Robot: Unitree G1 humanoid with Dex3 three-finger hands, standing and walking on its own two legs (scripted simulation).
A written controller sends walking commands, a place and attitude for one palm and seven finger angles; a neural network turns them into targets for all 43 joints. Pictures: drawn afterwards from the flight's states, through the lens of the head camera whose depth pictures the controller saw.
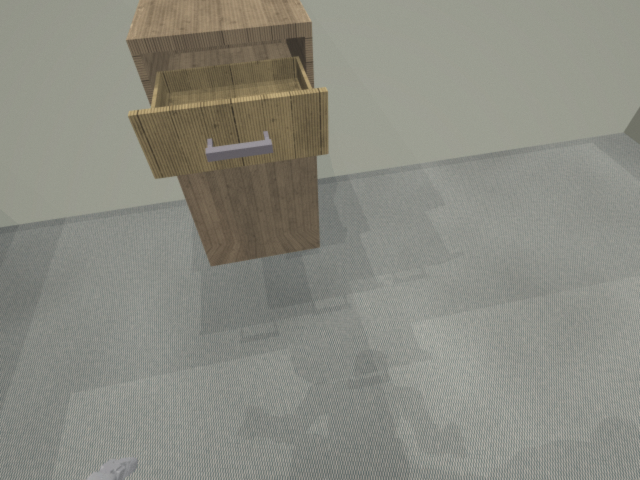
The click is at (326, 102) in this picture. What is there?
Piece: drawer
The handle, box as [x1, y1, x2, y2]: [205, 131, 272, 161]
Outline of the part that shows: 267,131 263,131 265,139 264,140 216,147 212,146 211,138 207,139 207,147 205,148 208,161 272,152 271,141 268,138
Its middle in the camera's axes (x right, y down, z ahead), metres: -0.18 -0.20 +0.83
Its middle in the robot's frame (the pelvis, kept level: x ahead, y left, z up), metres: +0.75 +0.22 +0.00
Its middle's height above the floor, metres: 0.77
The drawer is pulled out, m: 0.30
